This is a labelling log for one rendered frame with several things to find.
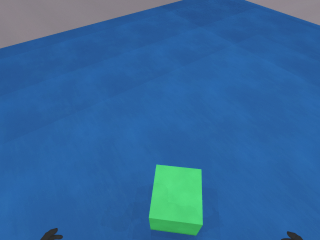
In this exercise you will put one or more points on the robot left hand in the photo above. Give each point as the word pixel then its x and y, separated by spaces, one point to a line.
pixel 50 235

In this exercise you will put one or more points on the carton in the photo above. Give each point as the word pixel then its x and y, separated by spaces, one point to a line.
pixel 176 202

